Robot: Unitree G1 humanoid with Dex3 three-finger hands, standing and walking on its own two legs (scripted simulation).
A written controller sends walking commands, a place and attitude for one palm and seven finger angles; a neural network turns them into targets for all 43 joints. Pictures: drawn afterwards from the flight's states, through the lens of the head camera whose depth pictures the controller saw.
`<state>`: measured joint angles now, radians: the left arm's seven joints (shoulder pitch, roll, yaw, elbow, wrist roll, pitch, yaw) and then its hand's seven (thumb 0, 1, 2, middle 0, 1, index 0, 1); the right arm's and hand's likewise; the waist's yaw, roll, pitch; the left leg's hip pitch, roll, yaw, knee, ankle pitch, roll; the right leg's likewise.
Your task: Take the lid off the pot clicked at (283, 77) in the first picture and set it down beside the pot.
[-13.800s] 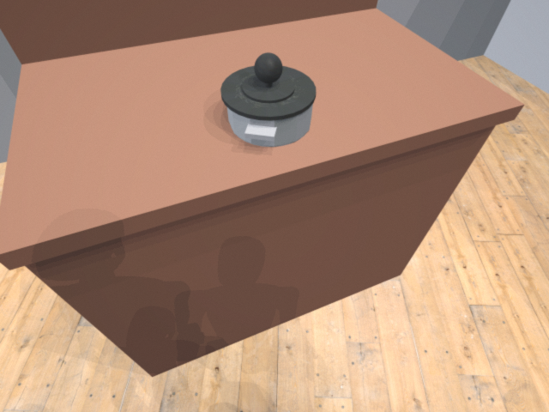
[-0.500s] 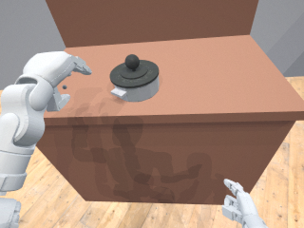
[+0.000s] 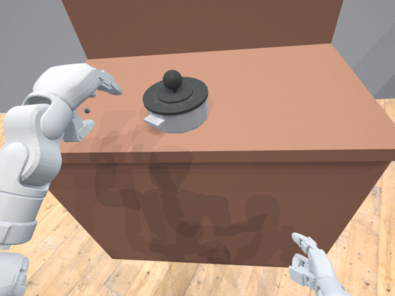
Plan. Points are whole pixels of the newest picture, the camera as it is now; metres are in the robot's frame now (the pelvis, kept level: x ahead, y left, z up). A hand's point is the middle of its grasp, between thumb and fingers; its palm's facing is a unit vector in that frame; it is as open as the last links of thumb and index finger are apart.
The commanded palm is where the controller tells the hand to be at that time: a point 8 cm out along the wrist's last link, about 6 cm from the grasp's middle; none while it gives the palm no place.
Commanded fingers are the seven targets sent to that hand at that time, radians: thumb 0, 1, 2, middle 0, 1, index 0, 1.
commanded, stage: move the open hand above the knob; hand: left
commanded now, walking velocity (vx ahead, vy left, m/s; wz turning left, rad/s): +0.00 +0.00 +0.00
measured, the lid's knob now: (172, 80) +0.57 +0.15 +0.18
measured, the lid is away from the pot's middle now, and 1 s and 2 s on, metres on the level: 0.00 0.00 0.00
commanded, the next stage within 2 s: none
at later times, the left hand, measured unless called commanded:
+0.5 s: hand (119, 89) +0.40 +0.20 +0.25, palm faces -0.04 -0.04 -1.00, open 10.1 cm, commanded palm +0.37 +0.20 +0.32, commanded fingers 0.00 -0.43 1.74 -0.89 -0.08 -0.89 -0.08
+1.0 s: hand (151, 67) +0.48 +0.16 +0.26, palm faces -0.13 -0.05 -0.99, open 10.1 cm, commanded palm +0.46 +0.17 +0.32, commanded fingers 0.00 -0.43 1.74 -0.89 -0.08 -0.89 -0.08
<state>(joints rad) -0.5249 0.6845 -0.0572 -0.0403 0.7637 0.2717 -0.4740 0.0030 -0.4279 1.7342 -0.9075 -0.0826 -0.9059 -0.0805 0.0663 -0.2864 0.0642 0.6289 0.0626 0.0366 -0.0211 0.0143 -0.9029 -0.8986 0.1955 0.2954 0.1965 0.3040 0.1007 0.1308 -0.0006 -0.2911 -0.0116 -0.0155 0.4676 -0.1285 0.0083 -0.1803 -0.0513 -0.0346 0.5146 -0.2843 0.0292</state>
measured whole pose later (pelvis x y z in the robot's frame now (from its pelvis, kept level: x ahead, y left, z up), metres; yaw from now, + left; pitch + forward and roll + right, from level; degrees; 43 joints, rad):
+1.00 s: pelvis +0.04 +0.00 +0.00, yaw -1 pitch +2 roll +1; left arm -1.10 0.51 -0.28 0.64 0.89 0.38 -0.51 0.00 -0.42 1.73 -0.90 -0.08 -0.90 -0.08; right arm 0.15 -0.29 0.05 0.68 0.07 0.06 -0.02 0.01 -0.90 -0.90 0.20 0.30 0.20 0.30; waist 0.00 0.08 -0.05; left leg -0.32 -0.02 0.00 0.46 -0.17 0.01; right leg -0.22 -0.06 -0.02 0.51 -0.32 0.03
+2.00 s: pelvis +0.05 +0.00 +0.00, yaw -2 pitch +5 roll +1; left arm -1.36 0.46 -0.30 1.02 0.94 0.37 -0.51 0.00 -0.42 1.73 -0.90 -0.08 -0.90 -0.08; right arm 0.21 -0.28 0.03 0.72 0.06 0.07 -0.03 0.01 -0.90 -0.90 0.20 0.30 0.20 0.30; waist -0.06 0.06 -0.07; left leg -0.35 -0.01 0.02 0.44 -0.18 0.01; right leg -0.26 -0.05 0.01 0.49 -0.32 0.03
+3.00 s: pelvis +0.06 +0.00 +0.00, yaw -2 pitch +7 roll +1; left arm -1.31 0.45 -0.29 1.08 0.91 0.37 -0.51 0.00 -0.42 1.73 -0.90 -0.08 -0.90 -0.08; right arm 0.22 -0.28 0.02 0.73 0.05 0.07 -0.04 0.01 -0.90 -0.90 0.20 0.30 0.20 0.30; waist -0.07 0.04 -0.08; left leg -0.38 -0.01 0.02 0.46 -0.20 0.01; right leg -0.28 -0.05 0.00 0.50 -0.33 0.03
